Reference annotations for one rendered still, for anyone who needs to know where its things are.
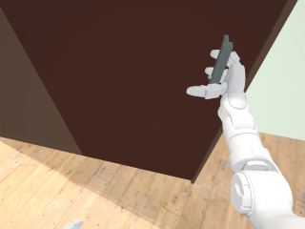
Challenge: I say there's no wardrobe door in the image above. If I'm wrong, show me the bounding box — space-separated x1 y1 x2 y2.
0 7 80 150
0 0 286 180

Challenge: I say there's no robot right hand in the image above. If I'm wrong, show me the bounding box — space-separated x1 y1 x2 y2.
186 50 246 99

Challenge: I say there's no robot left hand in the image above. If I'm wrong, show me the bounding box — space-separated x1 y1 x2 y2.
63 219 83 229

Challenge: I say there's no robot right forearm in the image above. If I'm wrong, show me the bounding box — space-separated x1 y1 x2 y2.
217 89 294 208

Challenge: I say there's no robot right upper arm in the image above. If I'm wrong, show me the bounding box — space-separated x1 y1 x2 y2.
230 170 305 229

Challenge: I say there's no handle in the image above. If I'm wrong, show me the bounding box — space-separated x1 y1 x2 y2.
209 34 234 84

